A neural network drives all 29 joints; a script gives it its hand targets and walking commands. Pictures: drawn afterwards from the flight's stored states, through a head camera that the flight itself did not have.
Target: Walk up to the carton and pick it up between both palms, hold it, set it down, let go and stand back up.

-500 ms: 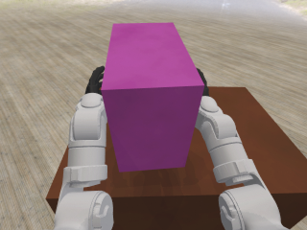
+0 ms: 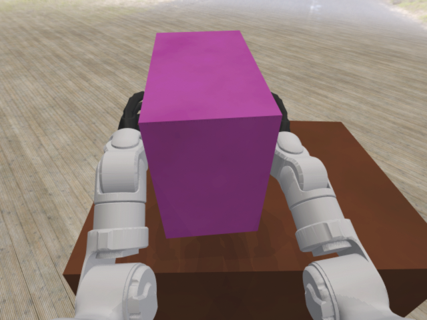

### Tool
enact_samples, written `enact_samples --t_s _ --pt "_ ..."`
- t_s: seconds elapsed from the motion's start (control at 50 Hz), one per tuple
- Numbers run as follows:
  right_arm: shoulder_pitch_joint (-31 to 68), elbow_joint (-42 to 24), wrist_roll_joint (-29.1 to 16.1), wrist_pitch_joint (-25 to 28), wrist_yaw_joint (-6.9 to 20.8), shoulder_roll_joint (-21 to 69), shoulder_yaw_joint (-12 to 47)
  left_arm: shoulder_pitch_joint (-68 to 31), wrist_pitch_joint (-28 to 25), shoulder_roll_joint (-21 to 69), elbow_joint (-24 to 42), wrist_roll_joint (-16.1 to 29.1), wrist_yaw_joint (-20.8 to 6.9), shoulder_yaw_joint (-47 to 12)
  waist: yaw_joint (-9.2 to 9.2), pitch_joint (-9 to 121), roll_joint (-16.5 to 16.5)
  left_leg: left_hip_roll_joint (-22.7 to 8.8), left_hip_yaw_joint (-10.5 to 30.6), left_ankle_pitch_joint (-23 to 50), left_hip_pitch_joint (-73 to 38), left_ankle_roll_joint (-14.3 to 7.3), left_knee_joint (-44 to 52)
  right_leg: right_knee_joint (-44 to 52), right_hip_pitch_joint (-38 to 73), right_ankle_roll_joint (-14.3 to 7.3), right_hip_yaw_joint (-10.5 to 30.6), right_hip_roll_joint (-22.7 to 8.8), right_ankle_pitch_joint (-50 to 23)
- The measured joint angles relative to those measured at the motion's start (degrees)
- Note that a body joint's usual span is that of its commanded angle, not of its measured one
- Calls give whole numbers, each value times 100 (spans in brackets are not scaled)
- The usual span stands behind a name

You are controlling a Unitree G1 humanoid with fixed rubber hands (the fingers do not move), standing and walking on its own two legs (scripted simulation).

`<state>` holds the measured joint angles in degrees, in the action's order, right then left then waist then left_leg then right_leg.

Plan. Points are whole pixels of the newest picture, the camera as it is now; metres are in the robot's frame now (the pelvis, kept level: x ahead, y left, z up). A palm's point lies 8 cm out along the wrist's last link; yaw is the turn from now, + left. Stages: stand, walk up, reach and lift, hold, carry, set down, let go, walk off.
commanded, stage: hold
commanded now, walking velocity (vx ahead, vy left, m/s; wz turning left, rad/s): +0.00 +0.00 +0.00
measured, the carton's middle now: (205, 128) +0.39 +0.01 +0.22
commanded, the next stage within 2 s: none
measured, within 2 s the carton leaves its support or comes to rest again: neither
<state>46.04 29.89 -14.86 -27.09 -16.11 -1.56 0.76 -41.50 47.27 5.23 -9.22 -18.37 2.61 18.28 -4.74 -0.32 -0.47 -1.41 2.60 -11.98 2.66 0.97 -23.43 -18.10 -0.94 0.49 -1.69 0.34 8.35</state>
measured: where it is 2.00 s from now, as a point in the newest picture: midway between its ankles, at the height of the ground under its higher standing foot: outside the picture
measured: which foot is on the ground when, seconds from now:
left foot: down 0.00-1.00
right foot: down 0.00-1.00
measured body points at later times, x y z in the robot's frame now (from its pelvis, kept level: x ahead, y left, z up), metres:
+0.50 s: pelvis +0.00 +0.00 +0.00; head -0.06 +0.02 +0.45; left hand +0.38 +0.14 +0.22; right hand +0.38 -0.12 +0.22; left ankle +0.02 +0.13 -0.74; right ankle +0.03 -0.13 -0.74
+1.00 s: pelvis +0.00 +0.00 +0.00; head -0.07 +0.01 +0.44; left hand +0.37 +0.13 +0.23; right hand +0.38 -0.13 +0.23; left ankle +0.02 +0.13 -0.74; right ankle +0.03 -0.13 -0.74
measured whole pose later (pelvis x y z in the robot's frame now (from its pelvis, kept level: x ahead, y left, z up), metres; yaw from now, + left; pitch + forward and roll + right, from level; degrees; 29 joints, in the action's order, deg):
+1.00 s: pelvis +0.00 +0.00 +0.00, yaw +0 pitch -9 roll -1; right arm 46.6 30.6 -15.2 -26.8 -16.2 -1.4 0.1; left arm -42.1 47.3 5.5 -9.5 -18.6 2.7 18.7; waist -4.9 -0.3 -0.9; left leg -1.4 2.9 -11.9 2.2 1.1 -23.4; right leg -18.3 -0.6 0.3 -1.4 0.6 8.5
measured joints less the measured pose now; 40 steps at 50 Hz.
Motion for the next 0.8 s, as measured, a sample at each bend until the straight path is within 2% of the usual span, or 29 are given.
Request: enact_samples --t_s 0.14,0.32,0.52,0.64,0.8 --pt "115 162 13 -8 14 16 -107 -139 -31 9 -200 -27 -15 102 33 -7 -23 -1 -6 0 -29 -1 18 -2 15 -4 16 5 5" --pt "32 -27 -38 21 -35 24 -39 -21 -14 -27 28 39 -8 6 -28 -12 -28 6 36 -27 -20 -4 -21 22 50 4 -13 5 12" --pt "33 37 -25 -34 -34 18 -64 -57 1 -1 -94 -35 -37 32 -12 -87 3 25 10 -38 -44 -28 -41 8 67 27 26 -9 12" --pt "-87 -190 -107 28 -41 -58 47 50 16 2 163 25 67 -137 1 -48 46 1 -3 -61 19 -19 -82 28 24 24 48 19 -6" --pt "-28 -48 -57 -68 -25 -55 22 26 -5 51 -16 -23 13 -14 -37 -60 4 17 21 -18 -75 -15 -1 33 93 14 31 6 2"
